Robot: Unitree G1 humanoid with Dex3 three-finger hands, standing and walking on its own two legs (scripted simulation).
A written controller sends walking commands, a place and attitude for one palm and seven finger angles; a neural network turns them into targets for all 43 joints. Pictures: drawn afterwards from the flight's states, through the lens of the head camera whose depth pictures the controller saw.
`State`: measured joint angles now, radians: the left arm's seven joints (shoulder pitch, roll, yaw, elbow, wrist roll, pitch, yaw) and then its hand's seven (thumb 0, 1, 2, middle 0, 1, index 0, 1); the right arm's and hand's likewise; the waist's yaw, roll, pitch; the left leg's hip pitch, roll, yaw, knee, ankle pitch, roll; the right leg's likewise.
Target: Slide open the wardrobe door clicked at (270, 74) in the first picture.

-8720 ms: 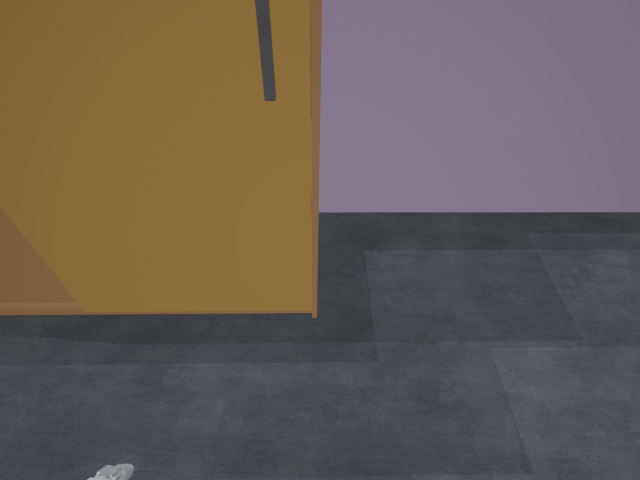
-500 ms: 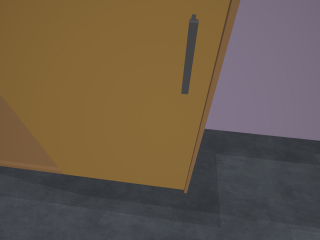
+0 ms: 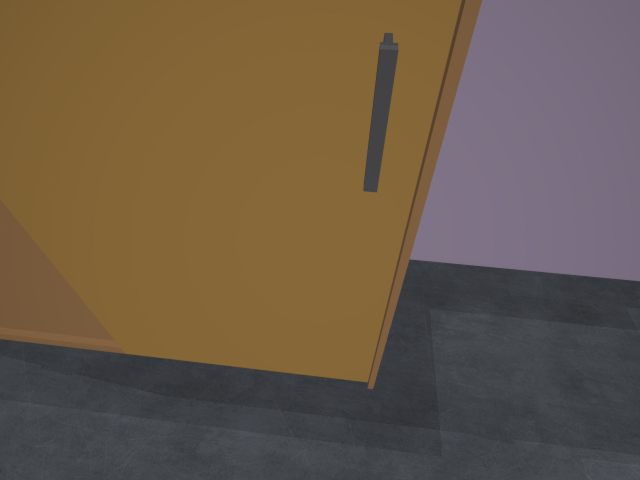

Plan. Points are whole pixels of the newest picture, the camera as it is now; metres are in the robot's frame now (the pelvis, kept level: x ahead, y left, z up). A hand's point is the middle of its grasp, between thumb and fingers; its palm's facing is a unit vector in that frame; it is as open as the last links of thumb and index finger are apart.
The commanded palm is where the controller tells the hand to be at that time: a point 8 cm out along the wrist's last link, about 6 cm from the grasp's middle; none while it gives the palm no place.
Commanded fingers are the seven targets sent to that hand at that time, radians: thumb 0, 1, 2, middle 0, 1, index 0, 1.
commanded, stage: shuffle to correct the standing spot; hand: right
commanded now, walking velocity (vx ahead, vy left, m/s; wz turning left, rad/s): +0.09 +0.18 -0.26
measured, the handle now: (378, 119) +0.52 -0.04 +0.20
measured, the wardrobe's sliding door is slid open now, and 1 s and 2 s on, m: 0.00 0.00 0.00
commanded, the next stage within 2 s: come to a stop and stand still in 0.78 s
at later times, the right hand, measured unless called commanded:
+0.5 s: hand out of the picture -0.03 -0.11 -0.19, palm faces +0.11 +0.98 -0.16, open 7.3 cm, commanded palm none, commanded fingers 0.00 -0.90 -0.90 0.20 0.30 0.20 0.30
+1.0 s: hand out of the picture +0.15 -0.09 -0.18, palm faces +0.07 +0.98 -0.19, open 7.3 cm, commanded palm none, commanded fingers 0.00 -0.90 -0.90 0.20 0.30 0.20 0.30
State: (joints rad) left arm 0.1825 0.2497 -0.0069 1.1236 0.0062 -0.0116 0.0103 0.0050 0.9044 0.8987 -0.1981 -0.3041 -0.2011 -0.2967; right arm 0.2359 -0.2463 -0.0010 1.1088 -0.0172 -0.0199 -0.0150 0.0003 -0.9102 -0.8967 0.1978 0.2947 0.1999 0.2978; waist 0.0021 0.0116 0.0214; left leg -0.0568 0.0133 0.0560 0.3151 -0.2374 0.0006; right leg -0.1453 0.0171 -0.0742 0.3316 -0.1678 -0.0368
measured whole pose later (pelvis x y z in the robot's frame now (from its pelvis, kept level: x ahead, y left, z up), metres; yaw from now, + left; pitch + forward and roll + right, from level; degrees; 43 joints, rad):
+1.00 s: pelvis +0.08 +0.11 -0.01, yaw -3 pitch +1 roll +3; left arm 0.24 0.16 0.07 1.05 0.03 0.01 0.03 0.00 0.91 0.90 -0.20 -0.30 -0.20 -0.30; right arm 0.20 -0.21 -0.09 0.94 -0.04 0.04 0.02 0.00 -0.92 -0.90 0.19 0.29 0.20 0.30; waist 0.03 0.00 0.05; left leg -0.42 0.10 0.03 0.77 -0.31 -0.06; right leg -0.28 -0.17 -0.11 0.56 -0.28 0.05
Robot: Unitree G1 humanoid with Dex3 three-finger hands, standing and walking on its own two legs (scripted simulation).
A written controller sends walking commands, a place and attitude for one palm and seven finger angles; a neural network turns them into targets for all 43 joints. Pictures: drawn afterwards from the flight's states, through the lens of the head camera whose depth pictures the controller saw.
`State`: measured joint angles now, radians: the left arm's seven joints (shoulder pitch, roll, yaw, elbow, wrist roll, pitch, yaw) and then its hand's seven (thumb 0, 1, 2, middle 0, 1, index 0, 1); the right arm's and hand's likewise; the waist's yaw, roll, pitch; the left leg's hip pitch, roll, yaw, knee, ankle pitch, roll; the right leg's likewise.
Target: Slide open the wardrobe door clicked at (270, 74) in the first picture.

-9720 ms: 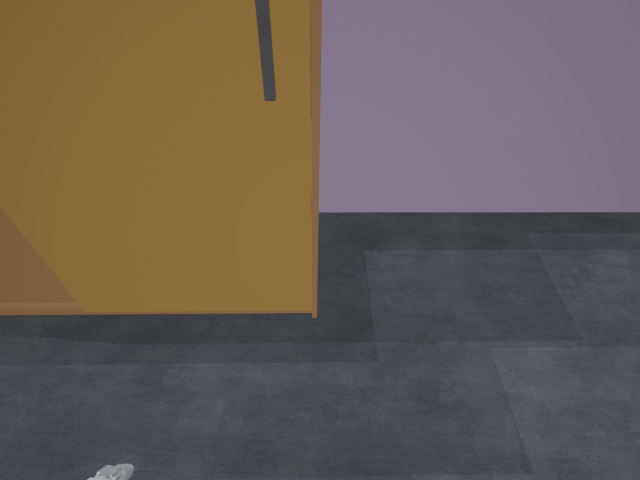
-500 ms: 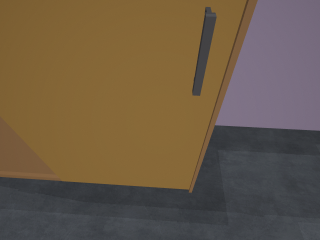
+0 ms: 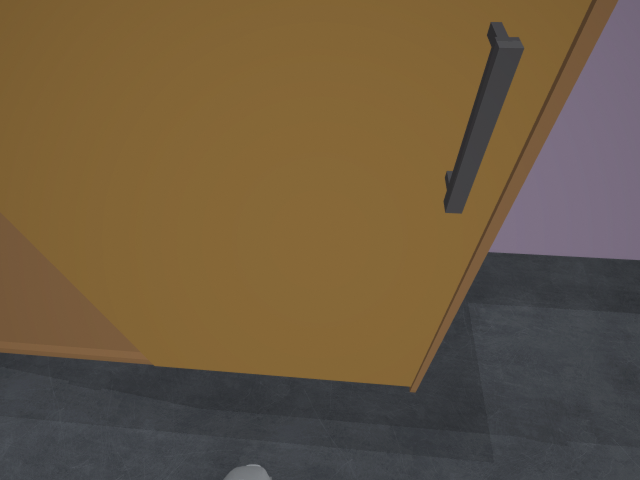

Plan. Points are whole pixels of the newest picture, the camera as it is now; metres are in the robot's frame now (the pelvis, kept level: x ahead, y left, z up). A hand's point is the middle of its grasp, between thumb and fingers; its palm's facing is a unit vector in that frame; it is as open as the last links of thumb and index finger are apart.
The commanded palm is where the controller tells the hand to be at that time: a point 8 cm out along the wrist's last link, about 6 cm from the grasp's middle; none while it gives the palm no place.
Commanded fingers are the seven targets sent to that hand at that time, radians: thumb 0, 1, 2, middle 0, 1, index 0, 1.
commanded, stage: come to a stop and stand still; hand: right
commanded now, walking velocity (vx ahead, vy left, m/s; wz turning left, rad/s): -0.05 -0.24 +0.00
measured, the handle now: (472, 129) +0.44 -0.13 +0.22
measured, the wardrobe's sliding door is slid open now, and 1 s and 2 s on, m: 0.00 0.00 0.00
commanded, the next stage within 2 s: look again from close up in 1.52 s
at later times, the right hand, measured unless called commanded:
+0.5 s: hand out of the picture +0.05 -0.17 -0.19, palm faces +0.04 +0.97 -0.23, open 7.4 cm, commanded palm none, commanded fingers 0.00 -0.90 -0.90 0.20 0.30 0.20 0.30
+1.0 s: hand out of the picture +0.00 -0.14 -0.17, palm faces +0.00 +0.98 -0.22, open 7.4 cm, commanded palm none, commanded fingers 0.00 -0.90 -0.90 0.20 0.30 0.20 0.30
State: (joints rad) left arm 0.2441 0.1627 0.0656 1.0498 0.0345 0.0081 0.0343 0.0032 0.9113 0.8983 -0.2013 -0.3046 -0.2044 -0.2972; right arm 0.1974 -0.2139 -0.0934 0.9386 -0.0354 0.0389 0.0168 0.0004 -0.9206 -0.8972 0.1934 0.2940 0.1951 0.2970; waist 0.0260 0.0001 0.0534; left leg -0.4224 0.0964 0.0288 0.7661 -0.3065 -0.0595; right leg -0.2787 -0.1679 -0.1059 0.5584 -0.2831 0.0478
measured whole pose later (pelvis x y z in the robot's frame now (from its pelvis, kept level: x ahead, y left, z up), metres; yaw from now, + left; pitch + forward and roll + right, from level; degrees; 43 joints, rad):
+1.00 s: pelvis -0.01 +0.04 +0.00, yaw +0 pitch -2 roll -1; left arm 0.34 0.19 0.01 1.03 0.01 0.01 0.00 0.01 0.91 0.90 -0.20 -0.30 -0.20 -0.30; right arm 0.32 -0.17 0.01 1.01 -0.02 0.00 -0.03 0.00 -0.91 -0.90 0.20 0.29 0.20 0.30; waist 0.02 -0.01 0.01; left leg -0.21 0.06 0.01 0.50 -0.25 -0.03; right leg -0.21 -0.01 -0.12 0.47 -0.23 -0.03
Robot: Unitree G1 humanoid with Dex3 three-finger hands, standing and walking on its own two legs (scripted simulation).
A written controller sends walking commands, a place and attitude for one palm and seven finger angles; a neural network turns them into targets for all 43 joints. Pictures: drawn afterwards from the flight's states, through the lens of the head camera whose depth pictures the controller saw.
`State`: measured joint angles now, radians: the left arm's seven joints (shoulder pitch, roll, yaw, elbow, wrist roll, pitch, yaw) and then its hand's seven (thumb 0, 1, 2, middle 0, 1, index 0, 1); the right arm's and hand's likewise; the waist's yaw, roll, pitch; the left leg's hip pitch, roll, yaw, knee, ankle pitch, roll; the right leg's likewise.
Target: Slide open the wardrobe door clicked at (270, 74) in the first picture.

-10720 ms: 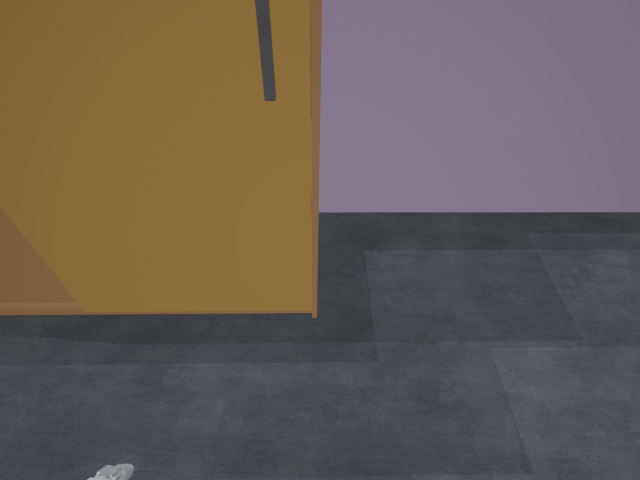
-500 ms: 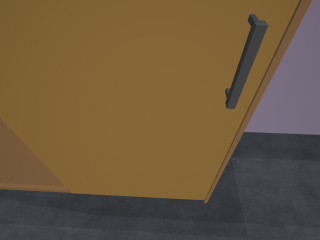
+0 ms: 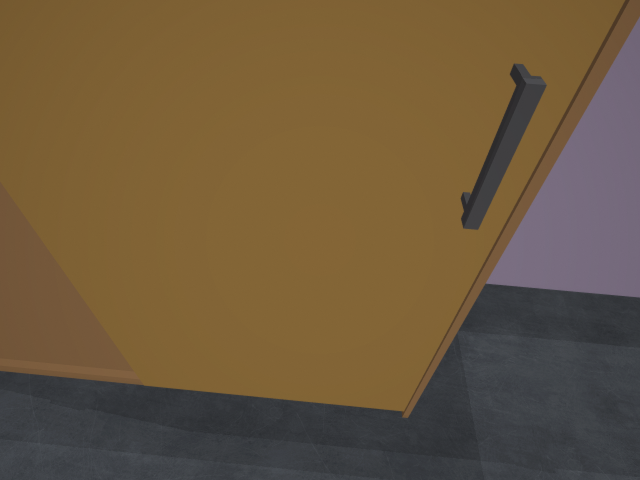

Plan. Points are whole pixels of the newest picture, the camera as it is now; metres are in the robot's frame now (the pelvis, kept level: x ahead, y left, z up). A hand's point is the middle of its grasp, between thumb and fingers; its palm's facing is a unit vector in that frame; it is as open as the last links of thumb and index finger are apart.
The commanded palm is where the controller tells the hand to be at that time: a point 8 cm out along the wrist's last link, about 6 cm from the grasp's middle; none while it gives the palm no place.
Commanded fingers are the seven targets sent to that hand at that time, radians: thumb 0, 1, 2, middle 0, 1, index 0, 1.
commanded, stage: come to a stop and stand still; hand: right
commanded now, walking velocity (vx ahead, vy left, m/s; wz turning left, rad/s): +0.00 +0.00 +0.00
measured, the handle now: (492, 154) +0.46 -0.17 +0.21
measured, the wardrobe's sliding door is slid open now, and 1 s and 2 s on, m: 0.00 0.00 0.00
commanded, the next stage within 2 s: look again from close up in 0.52 s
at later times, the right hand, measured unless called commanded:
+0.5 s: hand out of the picture +0.00 -0.15 -0.17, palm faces +0.03 +0.98 -0.18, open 7.3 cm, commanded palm none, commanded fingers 0.00 -0.90 -0.90 0.20 0.30 0.20 0.30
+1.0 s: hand out of the picture -0.01 -0.14 -0.17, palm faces +0.05 +0.98 -0.18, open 7.4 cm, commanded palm none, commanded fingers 0.00 -0.90 -0.90 0.20 0.30 0.20 0.30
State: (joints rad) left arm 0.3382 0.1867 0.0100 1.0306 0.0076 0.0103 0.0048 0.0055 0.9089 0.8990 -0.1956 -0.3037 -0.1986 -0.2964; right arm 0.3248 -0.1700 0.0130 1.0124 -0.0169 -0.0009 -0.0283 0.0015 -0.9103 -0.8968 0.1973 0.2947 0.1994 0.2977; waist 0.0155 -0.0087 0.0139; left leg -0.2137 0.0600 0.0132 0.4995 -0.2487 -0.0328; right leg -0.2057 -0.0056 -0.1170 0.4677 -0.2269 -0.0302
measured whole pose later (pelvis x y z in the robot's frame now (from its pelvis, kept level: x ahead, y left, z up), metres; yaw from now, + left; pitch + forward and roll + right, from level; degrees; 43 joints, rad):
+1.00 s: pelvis +0.00 +0.02 +0.01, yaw -1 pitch -2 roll +0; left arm 0.30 0.12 0.00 1.12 0.00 -0.01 0.02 0.00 0.91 0.90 -0.20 -0.30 -0.20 -0.30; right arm 0.32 -0.13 0.00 1.09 -0.01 -0.02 -0.03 0.00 -0.91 -0.90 0.20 0.29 0.20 0.30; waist 0.00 0.00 0.04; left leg -0.17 0.03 0.04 0.43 -0.22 -0.01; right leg -0.17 -0.03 -0.09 0.40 -0.19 0.00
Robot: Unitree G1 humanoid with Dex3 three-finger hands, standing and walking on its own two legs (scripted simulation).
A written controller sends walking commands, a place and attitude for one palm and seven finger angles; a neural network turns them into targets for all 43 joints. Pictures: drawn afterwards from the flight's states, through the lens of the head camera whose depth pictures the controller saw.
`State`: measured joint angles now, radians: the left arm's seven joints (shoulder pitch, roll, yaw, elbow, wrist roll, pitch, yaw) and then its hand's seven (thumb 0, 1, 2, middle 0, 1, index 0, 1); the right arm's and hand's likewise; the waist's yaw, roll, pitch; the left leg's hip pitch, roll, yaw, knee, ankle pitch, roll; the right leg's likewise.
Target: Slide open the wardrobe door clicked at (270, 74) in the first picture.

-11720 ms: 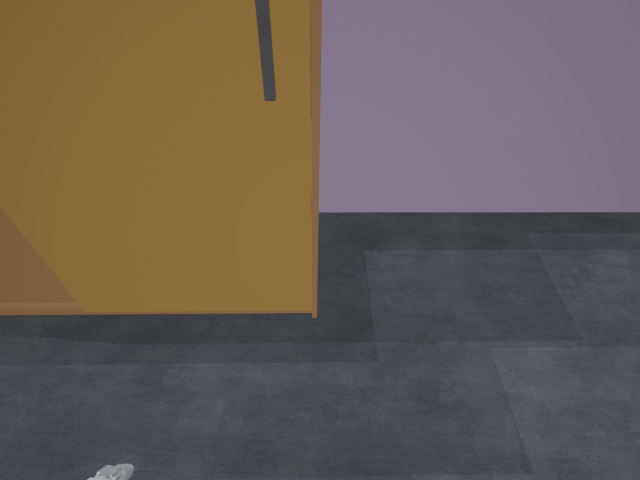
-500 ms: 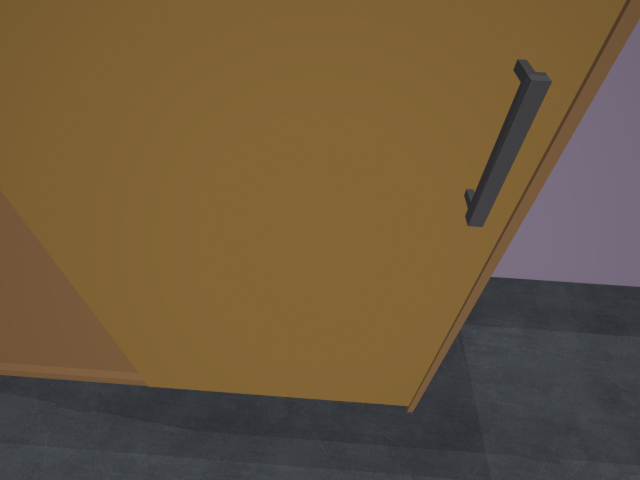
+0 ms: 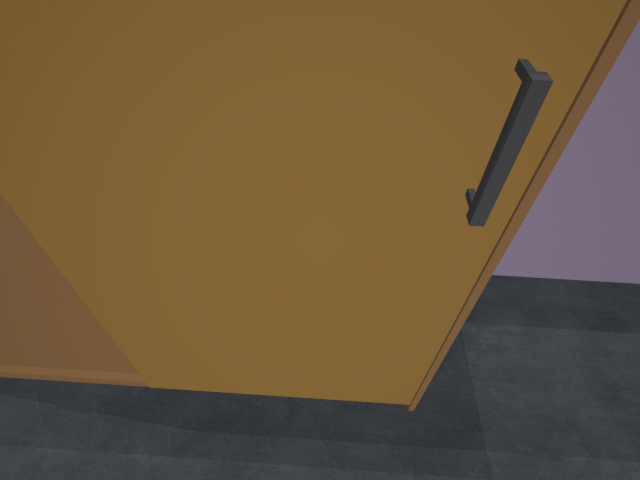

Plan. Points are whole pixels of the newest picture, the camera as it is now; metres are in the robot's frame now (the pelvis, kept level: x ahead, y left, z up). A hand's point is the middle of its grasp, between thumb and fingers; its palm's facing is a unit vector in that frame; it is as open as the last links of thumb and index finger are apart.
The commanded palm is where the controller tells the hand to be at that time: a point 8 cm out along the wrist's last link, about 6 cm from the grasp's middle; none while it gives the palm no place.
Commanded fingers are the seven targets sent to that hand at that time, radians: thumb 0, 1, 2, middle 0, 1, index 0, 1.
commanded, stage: look again from close up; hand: right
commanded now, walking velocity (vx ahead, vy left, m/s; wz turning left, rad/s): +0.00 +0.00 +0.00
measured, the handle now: (497, 150) +0.46 -0.18 +0.21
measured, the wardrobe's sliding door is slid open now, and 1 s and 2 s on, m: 0.00 0.00 0.00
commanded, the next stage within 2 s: raise the hand with hooked fingers in 0.84 s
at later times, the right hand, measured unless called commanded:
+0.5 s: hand out of the picture -0.01 -0.15 -0.18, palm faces +0.04 +0.99 -0.17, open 7.3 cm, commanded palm none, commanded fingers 0.00 -0.90 -0.90 0.20 0.30 0.20 0.30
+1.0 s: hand out of the picture +0.02 -0.17 -0.16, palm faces +0.14 +0.97 -0.20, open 7.3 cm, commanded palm +0.10 -0.21 -0.06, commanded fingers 0.00 -0.81 -0.86 0.21 0.36 0.21 0.36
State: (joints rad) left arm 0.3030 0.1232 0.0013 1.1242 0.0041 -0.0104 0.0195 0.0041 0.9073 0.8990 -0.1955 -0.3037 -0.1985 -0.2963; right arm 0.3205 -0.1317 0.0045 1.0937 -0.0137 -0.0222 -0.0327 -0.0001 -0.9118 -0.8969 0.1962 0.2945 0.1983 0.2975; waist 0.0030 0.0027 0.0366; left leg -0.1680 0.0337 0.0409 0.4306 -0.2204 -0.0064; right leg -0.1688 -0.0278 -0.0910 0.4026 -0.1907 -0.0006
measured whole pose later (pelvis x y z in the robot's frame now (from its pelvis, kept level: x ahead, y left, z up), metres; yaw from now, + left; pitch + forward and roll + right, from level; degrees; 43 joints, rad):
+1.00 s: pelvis +0.01 +0.01 +0.00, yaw +0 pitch -2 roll +0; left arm 0.33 0.14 -0.02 1.05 -0.02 -0.05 0.05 0.02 0.92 0.90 -0.20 -0.30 -0.20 -0.30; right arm 0.42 -0.15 -0.01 0.75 0.06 0.12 -0.06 0.03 -0.95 -0.89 0.20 0.30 0.20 0.30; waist -0.01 0.00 0.05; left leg -0.18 0.02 0.06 0.46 -0.24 0.01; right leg -0.19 -0.05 -0.07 0.46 -0.22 0.01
